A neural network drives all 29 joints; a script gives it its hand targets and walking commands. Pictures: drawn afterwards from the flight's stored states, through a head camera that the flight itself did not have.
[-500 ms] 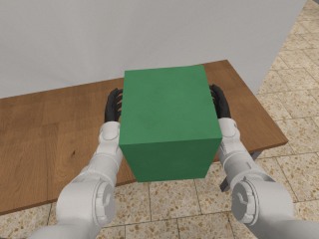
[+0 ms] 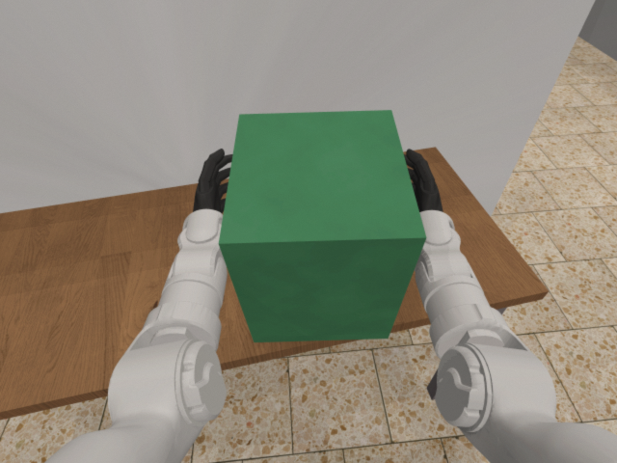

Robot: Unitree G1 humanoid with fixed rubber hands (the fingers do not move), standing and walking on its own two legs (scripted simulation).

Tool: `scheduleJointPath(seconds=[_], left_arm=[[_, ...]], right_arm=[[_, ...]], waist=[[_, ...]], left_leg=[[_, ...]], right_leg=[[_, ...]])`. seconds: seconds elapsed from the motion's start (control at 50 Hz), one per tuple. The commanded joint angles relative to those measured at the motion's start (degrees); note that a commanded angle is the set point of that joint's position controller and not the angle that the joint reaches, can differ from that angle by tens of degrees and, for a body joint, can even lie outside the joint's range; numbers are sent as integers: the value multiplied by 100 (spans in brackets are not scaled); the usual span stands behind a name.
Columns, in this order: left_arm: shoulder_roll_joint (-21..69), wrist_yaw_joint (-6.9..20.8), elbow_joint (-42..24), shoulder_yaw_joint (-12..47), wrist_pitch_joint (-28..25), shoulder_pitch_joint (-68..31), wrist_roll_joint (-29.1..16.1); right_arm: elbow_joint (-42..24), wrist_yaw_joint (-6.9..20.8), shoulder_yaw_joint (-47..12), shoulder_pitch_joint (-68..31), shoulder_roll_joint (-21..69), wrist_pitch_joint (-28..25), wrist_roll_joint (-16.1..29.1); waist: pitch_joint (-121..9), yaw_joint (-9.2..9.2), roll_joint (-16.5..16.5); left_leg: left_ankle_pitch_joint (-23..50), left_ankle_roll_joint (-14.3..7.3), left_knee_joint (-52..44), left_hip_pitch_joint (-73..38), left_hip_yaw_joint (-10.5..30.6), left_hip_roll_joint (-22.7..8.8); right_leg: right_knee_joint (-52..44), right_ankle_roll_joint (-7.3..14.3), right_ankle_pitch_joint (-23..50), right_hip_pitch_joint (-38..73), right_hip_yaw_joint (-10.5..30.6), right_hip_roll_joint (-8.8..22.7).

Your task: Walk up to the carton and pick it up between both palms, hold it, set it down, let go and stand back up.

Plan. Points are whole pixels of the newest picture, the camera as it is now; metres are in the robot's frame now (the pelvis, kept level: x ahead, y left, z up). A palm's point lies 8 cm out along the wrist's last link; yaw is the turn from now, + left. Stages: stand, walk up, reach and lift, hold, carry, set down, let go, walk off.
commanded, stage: reach and lift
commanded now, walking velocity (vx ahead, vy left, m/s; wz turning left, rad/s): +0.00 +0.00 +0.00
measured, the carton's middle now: (318, 233) +0.40 -0.02 +0.09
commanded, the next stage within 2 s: hold in 1.90 s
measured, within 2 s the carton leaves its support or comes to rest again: neither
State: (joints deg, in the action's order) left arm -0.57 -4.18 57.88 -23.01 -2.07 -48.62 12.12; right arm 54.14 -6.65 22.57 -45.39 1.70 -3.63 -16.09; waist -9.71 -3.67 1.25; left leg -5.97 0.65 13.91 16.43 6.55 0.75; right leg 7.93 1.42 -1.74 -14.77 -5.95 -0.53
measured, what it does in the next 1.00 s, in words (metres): stands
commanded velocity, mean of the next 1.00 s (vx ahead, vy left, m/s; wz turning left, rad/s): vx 0.00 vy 0.00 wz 0.00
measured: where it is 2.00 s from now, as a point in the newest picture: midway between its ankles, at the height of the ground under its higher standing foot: outside the picture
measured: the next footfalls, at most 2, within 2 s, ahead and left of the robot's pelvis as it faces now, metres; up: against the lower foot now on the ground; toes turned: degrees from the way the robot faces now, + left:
none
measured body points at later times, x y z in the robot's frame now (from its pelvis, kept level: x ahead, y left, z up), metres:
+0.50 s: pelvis +0.00 +0.01 +0.00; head -0.01 +0.03 +0.45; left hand +0.42 +0.13 +0.16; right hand +0.39 -0.17 +0.15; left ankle +0.00 +0.13 -0.75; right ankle +0.01 -0.10 -0.75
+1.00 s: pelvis -0.01 +0.01 +0.00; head -0.01 +0.05 +0.45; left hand +0.39 +0.13 +0.18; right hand +0.36 -0.16 +0.16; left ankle +0.00 +0.13 -0.75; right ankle +0.01 -0.10 -0.75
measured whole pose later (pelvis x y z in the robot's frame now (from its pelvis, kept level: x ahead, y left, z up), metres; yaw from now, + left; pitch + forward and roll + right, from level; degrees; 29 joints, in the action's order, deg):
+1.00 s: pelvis -0.01 +0.01 +0.00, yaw -1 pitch -4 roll -2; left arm 2.5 -2.6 6.1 -10.7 35.7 -34.6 15.1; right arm 21.5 -9.2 5.6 -32.0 -0.9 16.6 5.3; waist 1.8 -6.4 -3.0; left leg -9.3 -0.4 17.6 4.7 5.3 0.8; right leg 6.9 0.3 -2.4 -0.9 -5.0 -0.6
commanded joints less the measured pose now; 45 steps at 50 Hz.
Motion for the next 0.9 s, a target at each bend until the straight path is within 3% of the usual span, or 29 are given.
scheduleJointPath(seconds=[0.0,0.14,0.3,0.66,0.88], left_arm=[[3076,823,-1189,1638,-151,-3803,-14],[3289,798,-2095,2303,383,-3564,-301],[3223,872,-2875,2565,1116,-3058,-261],[3068,1013,-4879,3395,2596,-2182,-341],[3111,1045,-5862,3809,3357,-1731,-410]], right_arm=[[-1080,664,-1787,-3896,2889,-336,128],[-1844,574,-2546,-3910,2894,-102,788],[-2382,427,-2882,-3550,2680,299,1298],[-3969,219,-3249,-3107,2071,885,1909],[-4972,35,-3683,-2903,1988,1432,2340]], waist=[[-3423,-116,-59],[-3577,-92,-96],[-2740,-79,-103],[-2073,-273,120],[-2018,-330,93]], left_leg=[[987,-52,-145,27,-260,125],[1259,-46,-15,-173,-250,134],[1139,0,29,-529,-262,127],[1165,169,166,-1240,-309,94],[1563,222,291,-1517,-332,91]], right_leg=[[716,-231,2375,2962,170,-20],[789,-224,2599,3211,197,-53],[596,-213,2086,3081,161,-67],[312,-189,1384,2768,-14,-153],[314,-235,1643,2871,27,-178]])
